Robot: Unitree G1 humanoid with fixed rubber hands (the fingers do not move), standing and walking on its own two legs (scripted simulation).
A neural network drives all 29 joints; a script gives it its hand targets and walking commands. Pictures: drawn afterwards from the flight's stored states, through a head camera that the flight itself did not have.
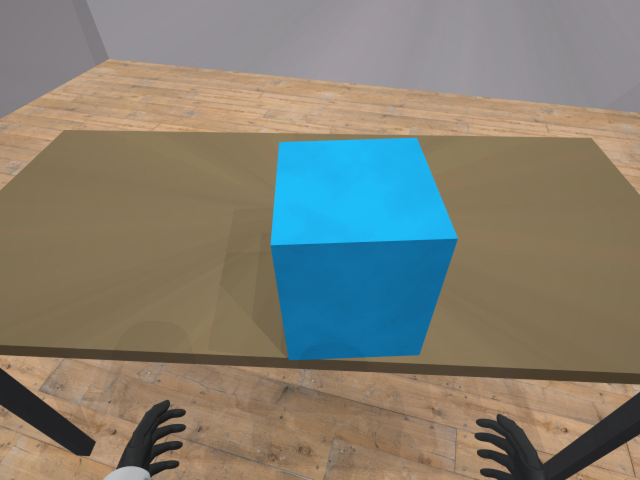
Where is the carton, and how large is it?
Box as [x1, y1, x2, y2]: [271, 138, 457, 359]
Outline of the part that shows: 416,138 279,142 271,234 271,250 289,359 419,354 457,237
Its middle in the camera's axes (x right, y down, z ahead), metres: +0.04 +0.01 +0.57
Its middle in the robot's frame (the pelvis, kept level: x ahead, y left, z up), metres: +0.42 +0.00 +0.06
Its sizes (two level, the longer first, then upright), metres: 0.210 0.200 0.250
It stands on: a table, 0.71 m high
